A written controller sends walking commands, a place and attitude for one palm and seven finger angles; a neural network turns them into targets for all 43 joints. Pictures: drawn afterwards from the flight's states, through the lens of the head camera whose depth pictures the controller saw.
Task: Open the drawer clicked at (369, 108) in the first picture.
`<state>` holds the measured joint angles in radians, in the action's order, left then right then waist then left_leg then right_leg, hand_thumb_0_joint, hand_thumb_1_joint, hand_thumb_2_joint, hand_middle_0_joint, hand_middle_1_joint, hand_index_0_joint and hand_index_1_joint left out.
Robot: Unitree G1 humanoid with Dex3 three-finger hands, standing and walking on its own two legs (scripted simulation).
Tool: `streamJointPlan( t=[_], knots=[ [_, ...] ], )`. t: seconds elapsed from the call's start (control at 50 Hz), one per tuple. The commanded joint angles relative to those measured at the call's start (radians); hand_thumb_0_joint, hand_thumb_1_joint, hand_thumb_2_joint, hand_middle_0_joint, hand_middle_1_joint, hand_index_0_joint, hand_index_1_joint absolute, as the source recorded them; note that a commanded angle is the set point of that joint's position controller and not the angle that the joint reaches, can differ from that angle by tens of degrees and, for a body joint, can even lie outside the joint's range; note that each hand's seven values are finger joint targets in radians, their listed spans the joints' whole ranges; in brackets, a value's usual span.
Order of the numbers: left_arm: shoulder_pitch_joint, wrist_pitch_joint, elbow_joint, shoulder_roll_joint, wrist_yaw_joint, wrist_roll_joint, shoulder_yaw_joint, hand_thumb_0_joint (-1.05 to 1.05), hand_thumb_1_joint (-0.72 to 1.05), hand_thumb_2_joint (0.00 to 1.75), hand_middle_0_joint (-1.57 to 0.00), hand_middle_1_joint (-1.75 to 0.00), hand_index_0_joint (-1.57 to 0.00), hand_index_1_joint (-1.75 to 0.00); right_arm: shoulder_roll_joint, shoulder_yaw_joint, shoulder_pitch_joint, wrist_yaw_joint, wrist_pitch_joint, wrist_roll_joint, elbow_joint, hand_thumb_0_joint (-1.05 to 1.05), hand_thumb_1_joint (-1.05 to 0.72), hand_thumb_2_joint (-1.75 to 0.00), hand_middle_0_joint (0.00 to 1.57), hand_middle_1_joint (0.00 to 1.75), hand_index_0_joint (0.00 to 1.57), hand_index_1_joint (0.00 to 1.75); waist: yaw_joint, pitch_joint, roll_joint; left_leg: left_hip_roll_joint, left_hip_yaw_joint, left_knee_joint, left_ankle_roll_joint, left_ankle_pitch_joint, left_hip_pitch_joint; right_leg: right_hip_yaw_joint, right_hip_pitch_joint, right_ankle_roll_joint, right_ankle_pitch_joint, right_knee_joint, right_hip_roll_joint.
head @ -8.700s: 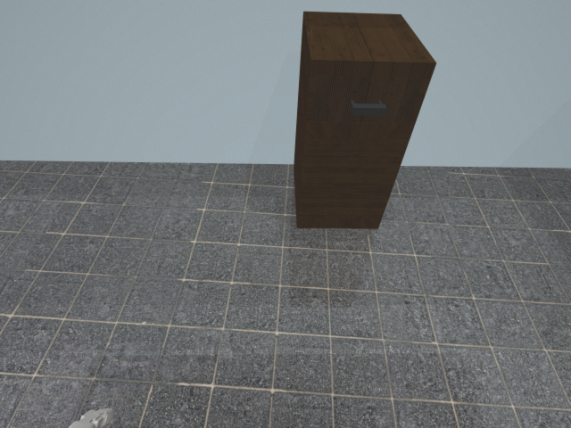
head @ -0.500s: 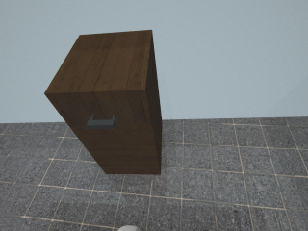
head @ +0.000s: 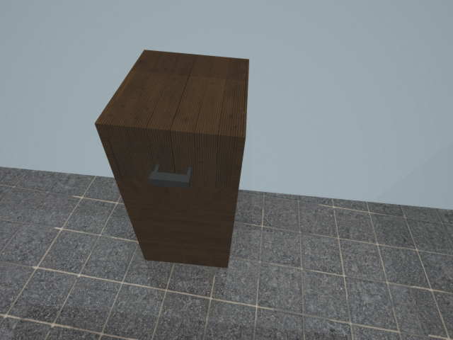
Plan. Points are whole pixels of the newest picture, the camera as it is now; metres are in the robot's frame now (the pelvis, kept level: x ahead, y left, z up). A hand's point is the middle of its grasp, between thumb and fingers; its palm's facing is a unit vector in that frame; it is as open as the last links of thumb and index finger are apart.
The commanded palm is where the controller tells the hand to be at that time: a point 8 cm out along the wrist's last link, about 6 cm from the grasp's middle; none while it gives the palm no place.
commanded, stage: come to a stop and stand still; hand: left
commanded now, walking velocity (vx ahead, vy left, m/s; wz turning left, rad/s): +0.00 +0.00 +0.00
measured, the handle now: (172, 174) +0.55 +0.21 -0.11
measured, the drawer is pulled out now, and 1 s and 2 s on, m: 0.00 0.00 0.00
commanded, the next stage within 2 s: look again from close up in 0.32 s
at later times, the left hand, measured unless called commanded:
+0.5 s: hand out of the picture +0.01 +0.18 -0.18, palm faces +0.01 -0.98 -0.20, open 7.3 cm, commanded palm none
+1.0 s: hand out of the picture +0.00 +0.17 -0.18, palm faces +0.02 -0.98 -0.18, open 7.4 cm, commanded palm none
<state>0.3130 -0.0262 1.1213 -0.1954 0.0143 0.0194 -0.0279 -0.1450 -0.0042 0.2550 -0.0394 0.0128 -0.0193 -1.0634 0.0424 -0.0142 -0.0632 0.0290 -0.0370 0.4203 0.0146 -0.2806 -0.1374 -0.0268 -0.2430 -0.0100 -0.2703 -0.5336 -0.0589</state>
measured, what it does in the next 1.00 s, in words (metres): stands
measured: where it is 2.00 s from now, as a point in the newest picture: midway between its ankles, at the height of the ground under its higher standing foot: outside the picture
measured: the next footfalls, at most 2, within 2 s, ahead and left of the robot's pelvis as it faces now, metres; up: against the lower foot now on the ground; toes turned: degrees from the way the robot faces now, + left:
none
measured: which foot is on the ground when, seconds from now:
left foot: down 0.00-1.00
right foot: down 0.00-1.00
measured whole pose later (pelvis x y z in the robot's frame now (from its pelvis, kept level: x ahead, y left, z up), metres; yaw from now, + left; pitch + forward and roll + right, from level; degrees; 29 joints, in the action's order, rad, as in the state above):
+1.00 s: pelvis +0.01 +0.00 +0.00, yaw +0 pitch -1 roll +0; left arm 0.29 0.01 1.12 -0.14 0.03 0.01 0.01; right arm -0.15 0.02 0.31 -0.03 -0.02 -0.02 -1.10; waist 0.00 0.03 0.01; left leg 0.00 -0.04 0.47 0.01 -0.33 -0.12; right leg -0.03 -0.19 -0.01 -0.29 -0.51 -0.03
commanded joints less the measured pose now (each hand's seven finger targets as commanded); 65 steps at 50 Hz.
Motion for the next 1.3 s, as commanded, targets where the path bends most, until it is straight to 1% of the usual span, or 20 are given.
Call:
streamJointPlan(
  t=[0.0, 0.08, 0.22, 0.38, 0.4, 0.42, 0.46, 0.52, 0.68, 0.9, 1.0, 1.02, 1.04, 1.06, 1.08, 1.1, 1.12, 1.18, 1.24, 1.28],
  knots=[
    [0.05, 0.034, -0.003, -0.051, 0.011, -0.006, 0.006, 0.0, 0.9, 0.9, -0.2, -0.3, -0.2, -0.3, -0.106, -0.011, 0.04, -0.005, -0.032, 0.015, 0.019, 0.0, -0.9, -0.9, 0.2, 0.3, 0.2, 0.3, -0.018, 0.083, 0.089, -0.131, 0.105, -0.077, 0.03, 0.242, -0.082, 0.073, 0.075, 0.019, 0.229, 0.161, -0.053],
    [0.019, 0.042, 0.002, -0.046, 0.017, -0.014, 0.01, 0.0, 0.9, 0.9, -0.2, -0.3, -0.2, -0.3, -0.108, -0.013, 0.087, -0.004, -0.035, 0.015, -0.016, 0.0, -0.9, -0.9, 0.2, 0.3, 0.2, 0.3, -0.039, 0.002, -0.022, -0.131, 0.094, -0.059, 0.012, 0.298, 0.001, 0.057, 0.099, 0.026, 0.304, 0.14, -0.057],
    [0.015, 0.033, 0.012, -0.027, 0.024, -0.015, 0.01, 0.0, 0.9, 0.9, -0.2, -0.3, -0.2, -0.3, -0.081, -0.001, 0.11, -0.009, -0.041, 0.012, -0.055, 0.0, -0.9, -0.9, 0.2, 0.3, 0.2, 0.3, -0.03, 0.067, 0.089, -0.131, 0.093, -0.098, 0.01, 0.302, -0.033, 0.044, 0.11, 0.022, 0.233, 0.153, -0.048],
    [0.021, 0.031, 0.016, -0.022, 0.026, -0.016, 0.012, 0.0, 0.9, 0.9, -0.2, -0.3, -0.2, -0.3, -0.066, -0.001, 0.145, -0.012, -0.039, 0.013, -0.073, 0.0, -0.9, -0.9, 0.2, 0.3, 0.2, 0.3, -0.031, 0.098, 0.086, -0.13, 0.093, -0.104, 0.01, 0.266, -0.038, 0.039, 0.107, 0.024, 0.215, 0.162, -0.043],
    [0.076, 0.064, 0.027, -0.062, 0.065, 0.0, 0.02, 0.0, 0.9, 0.9, -0.2, -0.3, -0.2, -0.3, -0.116, -0.003, 0.04, 0.009, -0.055, 0.023, 0.006, 0.0, -0.9, -0.9, 0.2, 0.3, 0.2, 0.3, -0.004, 0.133, 0.042, -0.137, 0.051, 0.09, -0.014, 0.339, -0.133, 0.077, 0.062, 0.028, 0.523, 0.124, -0.094],
    [0.058, 0.072, -0.015, -0.084, 0.056, -0.007, 0.012, 0.0, 0.9, 0.9, -0.2, -0.3, -0.2, -0.3, -0.067, -0.004, 0.099, 0.011, -0.046, 0.01, 0.029, 0.0, -0.9, -0.9, 0.2, 0.3, 0.2, 0.3, -0.048, 0.066, 0.073, -0.089, 0.069, 0.044, -0.007, 0.088, -0.12, 0.104, 0.096, 0.052, 0.417, 0.1, -0.114],
    [0.027, 0.07, -0.028, -0.058, 0.039, -0.009, 0.025, 0.0, 0.9, 0.9, -0.2, -0.3, -0.2, -0.3, -0.065, 0.002, 0.147, 0.012, -0.055, 0.008, 0.015, 0.0, -0.9, -0.9, 0.2, 0.3, 0.2, 0.3, -0.051, 0.03, 0.117, -0.112, 0.096, -0.004, 0.011, 0.145, -0.114, 0.064, 0.085, 0.06, 0.19, 0.076, -0.061],
    [0.029, 0.066, -0.039, -0.046, 0.032, -0.011, 0.025, 0.0, 0.9, 0.9, -0.2, -0.3, -0.2, -0.3, -0.085, 0.005, 0.15, 0.009, -0.062, 0.006, 0.025, 0.0, -0.9, -0.9, 0.2, 0.3, 0.2, 0.3, -0.046, -0.052, 0.134, -0.133, 0.098, 0.029, 0.03, 0.346, -0.055, 0.034, 0.116, 0.055, 0.214, 0.035, -0.038],
    [0.026, 0.047, -0.039, -0.04, 0.026, -0.01, 0.029, 0.0, 0.9, 0.9, -0.2, -0.3, -0.2, -0.3, -0.098, 0.011, 0.138, 0.006, -0.045, 0.009, 0.018, 0.0, -0.9, -0.9, 0.2, 0.3, 0.2, 0.3, -0.048, 0.142, 0.079, -0.124, 0.098, -0.03, 0.032, 0.194, -0.12, 0.042, 0.034, 0.049, 0.129, 0.07, -0.029],
    [0.034, 0.043, -0.039, -0.045, 0.018, -0.009, 0.022, 0.0, 0.9, 0.9, -0.2, -0.3, -0.2, -0.3, -0.103, 0.013, 0.115, 0.004, -0.044, 0.009, -0.003, 0.0, -0.9, -0.9, 0.2, 0.3, 0.2, 0.3, -0.038, 0.116, 0.081, -0.119, 0.084, -0.062, 0.032, 0.121, -0.095, 0.056, 0.055, 0.046, 0.122, 0.097, -0.03],
    [0.038, 0.048, -0.034, -0.041, 0.018, -0.011, 0.02, 0.0, 0.9, 0.9, -0.2, -0.3, -0.2, -0.3, -0.098, 0.014, 0.123, 0.003, -0.045, 0.009, -0.017, 0.0, -0.9, -0.9, 0.2, 0.3, 0.2, 0.3, -0.041, 0.088, 0.072, -0.117, 0.077, -0.049, 0.027, 0.161, -0.068, 0.057, 0.07, 0.049, 0.179, 0.098, -0.037],
    [0.107, 0.069, -0.002, -0.087, 0.063, 0.0, 0.01, 0.0, 0.9, 0.9, -0.2, -0.3, -0.2, -0.3, -0.135, -0.004, 0.01, 0.011, -0.05, 0.019, 0.051, 0.0, -0.9, -0.9, 0.2, 0.3, 0.2, 0.3, 0.001, 0.119, -0.1, -0.131, 0.047, 0.159, -0.009, 0.28, -0.164, 0.104, 0.067, 0.025, 0.671, 0.088, -0.096],
    [-0.672, 0.239, -1.533, -0.358, 0.066, 0.139, 0.054, 0.0, 0.88, 0.89, -0.2, -0.32, -0.2, -0.32, -0.278, -0.01, 0.013, -0.036, -0.206, 0.068, 0.375, 0.0, -0.9, -0.9, 0.2, 0.3, 0.2, 0.3, -0.087, -0.394, 0.256, -0.036, 0.025, 0.019, 0.035, 0.492, 0.131, 0.139, 0.133, 0.057, 0.563, -0.008, 0.013],
    [-0.229, 0.133, -1.206, -0.29, 0.142, 0.155, 0.008, 0.0, 0.85, 0.88, -0.2, -0.33, -0.2, -0.33, -0.188, -0.014, -0.055, -0.08, -0.303, 0.048, 0.318, 0.0, -0.9, -0.9, 0.2, 0.3, 0.2, 0.3, -0.02, -0.318, 0.394, -0.08, 0.027, 0.002, 0.025, 0.685, 0.177, 0.036, 0.052, 0.066, 0.263, -0.061, 0.044],
    [-0.18, 0.063, -1.172, -0.198, 0.198, 0.107, 0.022, 0.0, 0.83, 0.87, -0.21, -0.34, -0.21, -0.34, -0.187, -0.038, -0.042, -0.081, -0.329, 0.062, 0.246, 0.0, -0.9, -0.9, 0.2, 0.3, 0.2, 0.3, -0.037, -0.236, 0.369, -0.088, 0.029, 0.018, -0.017, 0.587, 0.09, -0.008, -0.032, 0.049, 0.079, -0.063, 0.048],
    [0.084, -0.035, -1.003, -0.008, 0.207, 0.146, 0.127, 0.0, 0.81, 0.86, -0.21, -0.36, -0.21, -0.36, -0.138, -0.028, -0.037, -0.074, -0.335, 0.075, 0.254, 0.0, -0.9, -0.9, 0.2, 0.3, 0.2, 0.3, -0.047, -0.148, 0.252, -0.094, 0.042, 0.006, -0.011, 0.497, 0.002, -0.032, -0.084, 0.037, 0.037, -0.062, 0.05],
    [-0.062, -0.027, -1.211, -0.008, 0.202, 0.182, 0.177, 0.0, 0.78, 0.85, -0.21, -0.37, -0.21, -0.37, -0.165, -0.024, -0.091, -0.062, -0.344, 0.076, 0.349, 0.0, -0.9, -0.9, 0.2, 0.3, 0.2, 0.3, -0.043, -0.052, 0.191, -0.08, 0.059, 0.027, -0.006, 0.39, -0.066, -0.025, -0.095, 0.04, 0.095, -0.028, 0.04],
    [-0.003, -0.015, -1.196, -0.105, 0.272, 0.461, 0.154, 0.0, 0.71, 0.82, -0.21, -0.42, -0.21, -0.42, -0.227, -0.033, -0.104, -0.044, -0.32, 0.011, 0.434, 0.0, -0.9, -0.9, 0.2, 0.3, 0.2, 0.3, -0.073, -0.057, 0.008, -0.024, 0.067, 0.125, 0.015, 0.212, -0.184, 0.003, -0.205, 0.057, 0.057, -0.035, 0.069],
    [0.294, -0.03, -1.016, -0.09, 0.331, 0.724, 0.128, 0.0, 0.64, 0.79, -0.22, -0.47, -0.22, -0.47, -0.222, -0.068, -0.146, 0.002, -0.226, -0.032, 0.534, 0.0, -0.9, -0.9, 0.2, 0.3, 0.2, 0.3, 0.015, -0.035, -0.199, 0.008, 0.035, 0.179, 0.0, 0.113, -0.316, 0.042, -0.231, 0.059, -0.077, -0.024, 0.076],
    [0.445, -0.01, -0.978, -0.126, 0.342, 0.852, 0.068, 0.0, 0.6, 0.77, -0.22, -0.5, -0.22, -0.5, -0.209, -0.076, -0.183, 0.041, -0.13, -0.03, 0.573, 0.0, -0.9, -0.9, 0.2, 0.3, 0.2, 0.3, 0.091, -0.055, -0.212, 0.016, 0.008, 0.183, -0.013, 0.094, -0.406, 0.113, -0.157, 0.077, -0.006, -0.035, 0.068]
  ],
)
